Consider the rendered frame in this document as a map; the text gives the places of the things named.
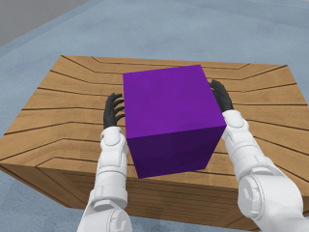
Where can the carton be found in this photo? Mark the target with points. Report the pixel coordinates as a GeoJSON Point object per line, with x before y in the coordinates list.
{"type": "Point", "coordinates": [173, 121]}

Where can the right robot upper arm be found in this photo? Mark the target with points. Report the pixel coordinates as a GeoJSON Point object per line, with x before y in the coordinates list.
{"type": "Point", "coordinates": [273, 202]}

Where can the pedestal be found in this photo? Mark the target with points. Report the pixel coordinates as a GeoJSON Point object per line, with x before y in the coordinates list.
{"type": "Point", "coordinates": [53, 144]}

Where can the robot left forearm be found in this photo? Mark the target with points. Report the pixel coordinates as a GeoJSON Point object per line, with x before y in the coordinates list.
{"type": "Point", "coordinates": [110, 185]}

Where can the right robot hand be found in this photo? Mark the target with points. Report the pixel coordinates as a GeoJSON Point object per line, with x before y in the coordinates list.
{"type": "Point", "coordinates": [221, 95]}

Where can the left robot hand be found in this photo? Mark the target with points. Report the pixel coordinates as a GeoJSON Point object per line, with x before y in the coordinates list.
{"type": "Point", "coordinates": [109, 115]}

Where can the robot right forearm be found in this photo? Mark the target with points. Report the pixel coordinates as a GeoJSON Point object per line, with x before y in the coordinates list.
{"type": "Point", "coordinates": [243, 150]}

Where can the left robot upper arm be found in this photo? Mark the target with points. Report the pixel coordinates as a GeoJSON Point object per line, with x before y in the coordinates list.
{"type": "Point", "coordinates": [112, 220]}

